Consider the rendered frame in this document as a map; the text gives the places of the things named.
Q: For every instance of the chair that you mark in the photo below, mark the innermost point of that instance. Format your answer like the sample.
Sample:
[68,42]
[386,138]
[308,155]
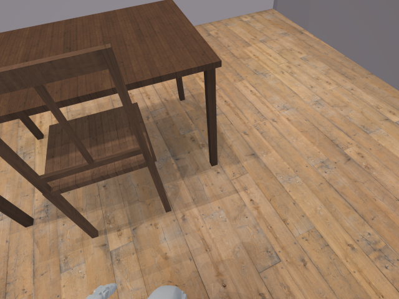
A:
[88,149]

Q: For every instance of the table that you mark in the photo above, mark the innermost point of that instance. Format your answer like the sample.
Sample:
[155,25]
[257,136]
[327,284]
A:
[152,43]

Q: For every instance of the left robot thigh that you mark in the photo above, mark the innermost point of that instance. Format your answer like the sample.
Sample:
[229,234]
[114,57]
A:
[167,292]

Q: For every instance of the robot left hand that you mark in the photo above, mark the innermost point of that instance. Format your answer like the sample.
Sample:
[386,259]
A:
[103,292]

